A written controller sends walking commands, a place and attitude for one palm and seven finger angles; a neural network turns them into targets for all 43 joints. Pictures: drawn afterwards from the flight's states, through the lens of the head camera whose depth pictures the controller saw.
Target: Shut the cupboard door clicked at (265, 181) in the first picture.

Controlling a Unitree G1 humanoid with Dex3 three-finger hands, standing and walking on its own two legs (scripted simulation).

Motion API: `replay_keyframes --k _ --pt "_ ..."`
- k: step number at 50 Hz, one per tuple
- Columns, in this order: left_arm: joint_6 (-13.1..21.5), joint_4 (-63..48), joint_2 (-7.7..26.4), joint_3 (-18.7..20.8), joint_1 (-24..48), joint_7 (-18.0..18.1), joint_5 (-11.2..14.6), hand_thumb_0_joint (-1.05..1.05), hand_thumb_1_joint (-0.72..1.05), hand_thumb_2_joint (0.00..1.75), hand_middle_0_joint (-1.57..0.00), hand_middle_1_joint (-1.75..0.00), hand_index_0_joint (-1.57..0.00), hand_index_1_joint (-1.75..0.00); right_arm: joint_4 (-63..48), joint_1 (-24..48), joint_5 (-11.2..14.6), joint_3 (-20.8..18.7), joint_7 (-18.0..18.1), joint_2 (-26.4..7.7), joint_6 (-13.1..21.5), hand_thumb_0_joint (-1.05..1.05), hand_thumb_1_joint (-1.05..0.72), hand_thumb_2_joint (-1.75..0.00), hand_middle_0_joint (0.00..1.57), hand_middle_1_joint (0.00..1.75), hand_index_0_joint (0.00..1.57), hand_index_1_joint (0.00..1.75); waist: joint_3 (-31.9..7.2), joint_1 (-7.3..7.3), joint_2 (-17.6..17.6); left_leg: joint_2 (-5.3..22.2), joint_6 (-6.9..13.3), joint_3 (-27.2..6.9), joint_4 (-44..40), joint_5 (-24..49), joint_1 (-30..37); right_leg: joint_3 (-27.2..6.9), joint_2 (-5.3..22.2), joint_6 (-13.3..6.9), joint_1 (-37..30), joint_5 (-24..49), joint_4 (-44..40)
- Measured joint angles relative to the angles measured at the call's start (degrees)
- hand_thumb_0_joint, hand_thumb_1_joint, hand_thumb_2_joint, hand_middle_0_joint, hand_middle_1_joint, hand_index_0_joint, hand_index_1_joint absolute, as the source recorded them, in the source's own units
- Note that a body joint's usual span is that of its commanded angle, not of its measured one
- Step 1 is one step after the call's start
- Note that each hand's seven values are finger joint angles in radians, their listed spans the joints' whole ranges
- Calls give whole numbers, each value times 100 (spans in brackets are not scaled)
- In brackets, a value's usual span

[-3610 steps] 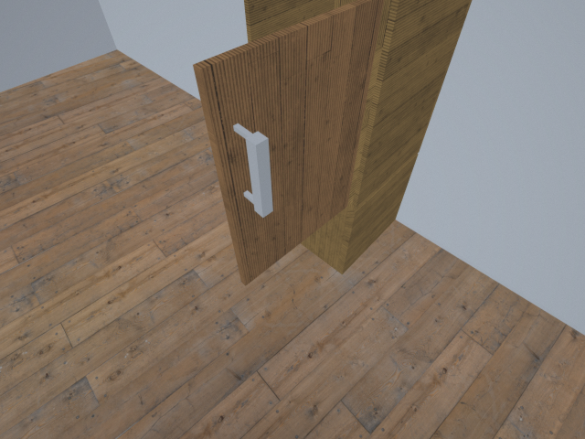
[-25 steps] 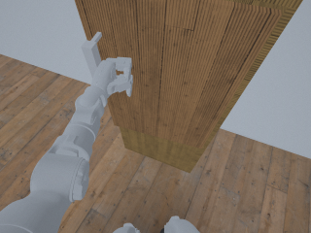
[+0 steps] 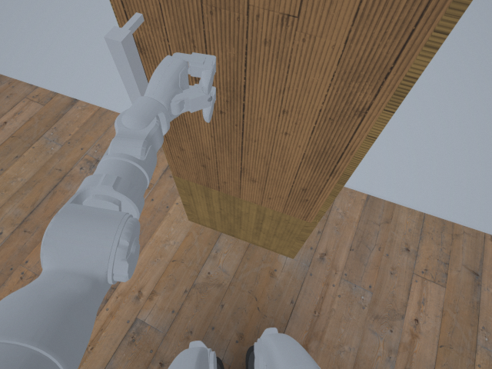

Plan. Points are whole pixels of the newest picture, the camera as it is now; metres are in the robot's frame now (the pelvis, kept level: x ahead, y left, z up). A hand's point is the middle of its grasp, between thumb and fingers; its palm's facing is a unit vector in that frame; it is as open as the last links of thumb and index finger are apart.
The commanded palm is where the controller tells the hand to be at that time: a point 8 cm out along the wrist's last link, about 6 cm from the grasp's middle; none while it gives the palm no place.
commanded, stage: push the door shut along its arc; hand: left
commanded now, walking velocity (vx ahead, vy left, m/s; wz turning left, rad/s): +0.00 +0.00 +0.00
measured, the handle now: (143, 75) +0.57 +0.10 +0.11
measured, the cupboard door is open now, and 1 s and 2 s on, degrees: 0 0 0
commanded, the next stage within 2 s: pull the fist back off the door in 0.04 s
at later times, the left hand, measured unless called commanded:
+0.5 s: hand (223, 101) +0.50 -0.02 +0.11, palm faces -0.06 -1.00 -0.07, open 3.1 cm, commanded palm +0.47 +0.04 +0.11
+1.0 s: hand (217, 140) +0.42 +0.00 +0.11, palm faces -0.10 -0.99 -0.02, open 3.1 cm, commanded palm +0.41 +0.05 +0.11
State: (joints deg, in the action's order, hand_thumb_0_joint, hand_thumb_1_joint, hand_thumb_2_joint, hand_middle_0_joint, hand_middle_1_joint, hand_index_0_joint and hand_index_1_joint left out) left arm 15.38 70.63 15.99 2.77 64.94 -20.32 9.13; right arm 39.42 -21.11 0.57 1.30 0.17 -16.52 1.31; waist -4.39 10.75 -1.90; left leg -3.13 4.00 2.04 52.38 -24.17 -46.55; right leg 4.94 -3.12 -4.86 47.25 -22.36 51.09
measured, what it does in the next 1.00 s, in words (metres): stands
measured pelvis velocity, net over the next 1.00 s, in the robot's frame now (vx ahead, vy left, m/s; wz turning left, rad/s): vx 0.01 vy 0.00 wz -0.03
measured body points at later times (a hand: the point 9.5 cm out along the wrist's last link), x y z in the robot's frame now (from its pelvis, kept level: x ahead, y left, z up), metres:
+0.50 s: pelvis -0.01 -0.01 -0.01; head +0.09 -0.02 +0.43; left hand +0.50 +0.03 +0.11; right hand +0.00 -0.25 -0.14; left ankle +0.00 +0.08 -0.68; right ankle +0.02 -0.07 -0.68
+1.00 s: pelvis +0.01 +0.00 +0.02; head +0.06 -0.02 +0.46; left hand +0.42 +0.05 +0.11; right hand +0.07 -0.26 -0.11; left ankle +0.00 +0.08 -0.68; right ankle +0.02 -0.07 -0.68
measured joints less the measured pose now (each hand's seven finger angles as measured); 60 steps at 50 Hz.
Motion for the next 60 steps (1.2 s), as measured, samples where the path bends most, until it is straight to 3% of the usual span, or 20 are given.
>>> replay_keyframes --k 9,11,15,18,20,23,28,31,36,49,55,60 --pt "-155 207 -16 -24 301 -62 14 2 91 99 -129 -150 -130 -150 97 54 -7 4 66 -9 111 1 -90 -90 20 30 20 30 -32 -44 0 3 -43 -93 153 -30 -204 103 3 -45 160 -42 108" --pt "-137 159 -274 112 260 523 -39 1 85 98 -130 -150 -131 -150 98 -6 -42 -59 -31 -5 178 1 -90 -90 20 30 20 30 -102 -138 -37 11 -62 -116 187 -31 -280 129 -2 -48 218 -30 109" --pt "61 50 -890 507 64 2244 -165 0 76 95 -130 -150 -132 -150 86 -24 -226 -107 -344 72 230 1 -90 -90 20 30 20 30 -235 -232 -16 17 -77 -102 197 -9 -337 119 -5 -47 285 -10 132" --pt "460 16 -1104 593 -64 3267 -634 0 77 94 -129 -150 -132 -150 25 17 -397 -124 -564 164 262 1 -90 -90 20 30 20 30 -343 -151 -10 26 -78 -77 290 -27 -453 105 -7 -55 418 -26 242" --pt "676 55 -1077 517 -115 3553 -994 1 81 94 -129 -150 -131 -150 -12 50 -456 -137 -669 224 231 1 -90 -90 20 30 20 30 -372 -75 -17 32 -77 -51 364 -50 -512 88 -8 -54 492 -50 335" --pt "739 92 -962 477 -196 3537 -1180 1 86 94 -129 -150 -131 -150 -64 47 -427 -130 -707 277 99 1 -90 -90 20 30 20 30 -350 -16 -38 56 -73 21 361 -56 -453 18 -31 -53 473 -42 366" --pt "537 -4 -913 666 -474 3259 -808 2 89 92 -130 -150 -130 -150 -136 -142 -289 -80 -604 269 -84 1 -90 -90 20 30 20 30 -232 -67 -75 108 -72 151 -7 60 -3 -141 -102 -45 91 107 48" --pt "671 -231 -958 677 -758 3201 -693 2 90 92 -130 -150 -130 -150 -151 -306 -266 -84 -578 241 -93 1 -90 -90 20 30 20 30 -206 -134 -68 123 -79 184 -231 131 249 -195 -129 -46 -141 184 -157" --pt "898 -639 -1065 452 -1277 3151 -731 2 90 91 -130 -150 -130 -150 -118 -436 -248 -149 -598 185 -139 1 -90 -90 20 30 20 30 -212 -248 -9 128 -92 173 -405 161 511 -206 -147 -49 -404 212 -332" --pt "644 -2397 -1556 -464 -2924 3243 -629 2 90 90 -130 -150 -130 -150 -324 113 -169 -284 -504 146 -195 1 -91 -90 19 30 19 30 -145 -548 10 71 -60 156 -653 132 1154 -229 -113 -8 -1041 157 -543" --pt "350 -2456 -1684 -764 -2935 3345 -613 2 90 90 -130 -150 -130 -150 -418 515 -134 -168 -433 281 -253 1 -91 -90 19 30 19 30 -107 -633 8 15 -48 82 -693 152 1322 -161 -58 3 -1238 138 -581" --pt "315 -2418 -1726 -715 -2783 3363 -603 2 90 90 -130 -150 -130 -150 -465 682 -148 -82 -422 398 -247 1 -91 -90 19 30 20 30 -126 -657 36 -8 -48 73 -681 167 1298 -149 -32 -1 -1209 135 -547"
